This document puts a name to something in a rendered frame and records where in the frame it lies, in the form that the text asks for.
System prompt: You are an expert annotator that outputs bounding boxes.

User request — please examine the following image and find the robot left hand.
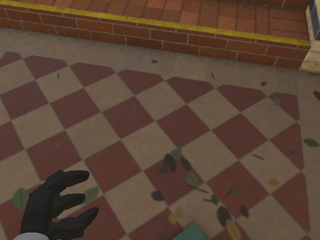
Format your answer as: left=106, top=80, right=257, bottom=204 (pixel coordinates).
left=19, top=169, right=99, bottom=240

